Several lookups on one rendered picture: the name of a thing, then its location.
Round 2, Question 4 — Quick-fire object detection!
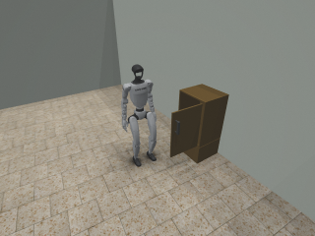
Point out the right robot hand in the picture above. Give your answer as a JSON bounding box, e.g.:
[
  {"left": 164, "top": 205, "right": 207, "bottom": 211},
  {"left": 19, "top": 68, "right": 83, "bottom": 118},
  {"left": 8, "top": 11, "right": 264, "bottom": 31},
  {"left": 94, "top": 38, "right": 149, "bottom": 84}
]
[{"left": 121, "top": 119, "right": 129, "bottom": 133}]

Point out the left robot upper arm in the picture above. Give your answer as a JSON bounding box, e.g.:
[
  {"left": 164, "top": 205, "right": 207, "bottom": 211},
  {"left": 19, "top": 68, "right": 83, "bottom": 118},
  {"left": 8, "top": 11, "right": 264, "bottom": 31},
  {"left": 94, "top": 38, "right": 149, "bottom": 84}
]
[{"left": 145, "top": 79, "right": 154, "bottom": 98}]

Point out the left robot forearm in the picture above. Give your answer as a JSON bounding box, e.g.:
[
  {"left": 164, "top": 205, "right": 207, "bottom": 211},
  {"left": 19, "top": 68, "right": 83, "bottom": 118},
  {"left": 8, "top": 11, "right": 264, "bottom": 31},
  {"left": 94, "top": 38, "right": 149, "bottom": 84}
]
[{"left": 148, "top": 97, "right": 155, "bottom": 112}]

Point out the cupboard door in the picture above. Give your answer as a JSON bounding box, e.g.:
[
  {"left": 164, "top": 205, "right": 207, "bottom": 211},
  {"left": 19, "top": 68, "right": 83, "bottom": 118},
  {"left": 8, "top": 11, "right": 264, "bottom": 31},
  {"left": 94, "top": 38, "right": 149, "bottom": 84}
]
[{"left": 169, "top": 103, "right": 203, "bottom": 157}]

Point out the humanoid robot head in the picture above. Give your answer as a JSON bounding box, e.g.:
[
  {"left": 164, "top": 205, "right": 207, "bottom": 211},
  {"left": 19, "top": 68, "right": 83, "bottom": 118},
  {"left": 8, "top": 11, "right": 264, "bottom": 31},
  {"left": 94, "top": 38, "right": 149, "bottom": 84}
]
[{"left": 131, "top": 64, "right": 145, "bottom": 85}]

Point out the right robot foot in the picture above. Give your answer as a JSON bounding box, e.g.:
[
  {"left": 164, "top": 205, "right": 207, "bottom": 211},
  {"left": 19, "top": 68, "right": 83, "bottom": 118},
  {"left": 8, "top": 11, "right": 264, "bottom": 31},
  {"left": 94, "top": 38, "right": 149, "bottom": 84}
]
[{"left": 133, "top": 155, "right": 142, "bottom": 167}]

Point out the right robot upper arm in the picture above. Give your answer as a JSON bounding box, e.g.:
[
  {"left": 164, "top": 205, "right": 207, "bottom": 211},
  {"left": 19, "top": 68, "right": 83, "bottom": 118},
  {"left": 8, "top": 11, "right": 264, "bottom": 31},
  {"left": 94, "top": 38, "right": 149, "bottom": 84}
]
[{"left": 122, "top": 83, "right": 131, "bottom": 104}]

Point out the right robot forearm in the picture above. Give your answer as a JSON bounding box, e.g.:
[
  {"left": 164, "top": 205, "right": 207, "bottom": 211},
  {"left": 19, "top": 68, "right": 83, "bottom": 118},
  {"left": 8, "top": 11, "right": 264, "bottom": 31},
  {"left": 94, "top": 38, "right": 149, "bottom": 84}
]
[{"left": 121, "top": 99, "right": 127, "bottom": 120}]

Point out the handle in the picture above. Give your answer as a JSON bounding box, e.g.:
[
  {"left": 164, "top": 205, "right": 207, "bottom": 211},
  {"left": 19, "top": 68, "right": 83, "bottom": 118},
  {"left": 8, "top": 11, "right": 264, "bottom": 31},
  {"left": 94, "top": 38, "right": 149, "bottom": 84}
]
[{"left": 174, "top": 120, "right": 180, "bottom": 135}]

